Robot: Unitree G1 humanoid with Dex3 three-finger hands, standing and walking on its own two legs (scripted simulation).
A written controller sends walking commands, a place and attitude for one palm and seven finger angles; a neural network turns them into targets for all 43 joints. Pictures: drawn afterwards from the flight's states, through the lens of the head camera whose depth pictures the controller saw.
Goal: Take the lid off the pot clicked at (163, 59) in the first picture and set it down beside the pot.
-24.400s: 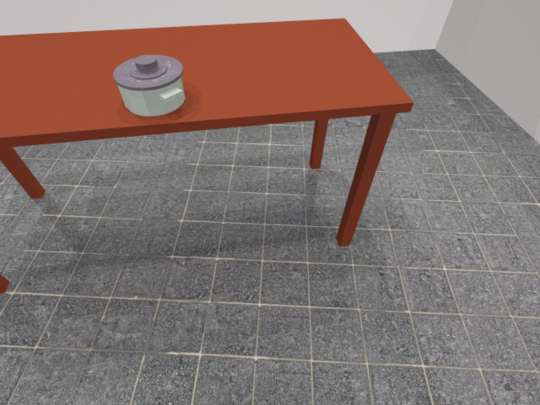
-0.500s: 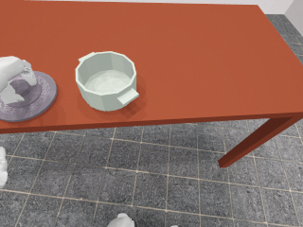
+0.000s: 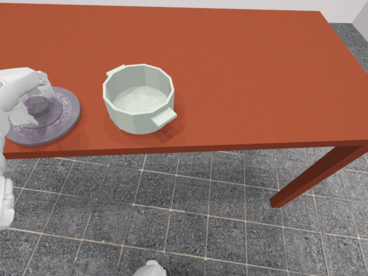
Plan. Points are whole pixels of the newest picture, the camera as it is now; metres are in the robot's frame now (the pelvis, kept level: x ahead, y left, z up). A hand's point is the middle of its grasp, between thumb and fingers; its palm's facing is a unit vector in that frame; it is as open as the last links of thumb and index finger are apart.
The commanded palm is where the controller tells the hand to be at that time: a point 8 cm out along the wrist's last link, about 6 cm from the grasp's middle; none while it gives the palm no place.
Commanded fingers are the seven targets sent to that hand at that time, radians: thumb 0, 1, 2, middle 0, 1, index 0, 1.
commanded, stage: open the fingers wide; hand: left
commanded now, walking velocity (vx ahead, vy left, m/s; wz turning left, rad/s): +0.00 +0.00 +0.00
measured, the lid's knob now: (36, 106) +0.48 +0.33 +0.05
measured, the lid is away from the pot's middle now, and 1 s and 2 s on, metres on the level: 0.23 0.23 0.23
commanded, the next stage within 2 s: raise the empty hand in 0.28 s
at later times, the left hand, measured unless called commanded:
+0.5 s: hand (26, 103) +0.46 +0.33 +0.09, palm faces -0.40 -0.10 -0.91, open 11.0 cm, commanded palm +0.48 +0.32 +0.16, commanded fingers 0.00 -0.06 0.75 -0.39 -0.78 -0.39 -0.78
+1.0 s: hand (9, 83) +0.46 +0.33 +0.14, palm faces -0.36 -0.11 -0.93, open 11.0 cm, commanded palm +0.47 +0.33 +0.21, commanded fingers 0.00 -0.06 0.75 -0.39 -0.78 -0.39 -0.78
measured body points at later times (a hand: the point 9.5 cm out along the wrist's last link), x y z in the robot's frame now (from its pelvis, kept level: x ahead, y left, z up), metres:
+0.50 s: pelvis +0.00 +0.01 +0.00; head +0.09 +0.03 +0.44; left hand +0.48 +0.33 +0.14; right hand +0.01 -0.28 -0.11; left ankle +0.04 +0.05 -0.71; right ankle -0.04 -0.13 -0.71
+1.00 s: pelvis +0.00 +0.00 +0.01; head +0.07 +0.01 +0.45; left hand +0.47 +0.33 +0.19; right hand +0.05 -0.27 -0.11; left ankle +0.04 +0.05 -0.71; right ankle -0.04 -0.13 -0.71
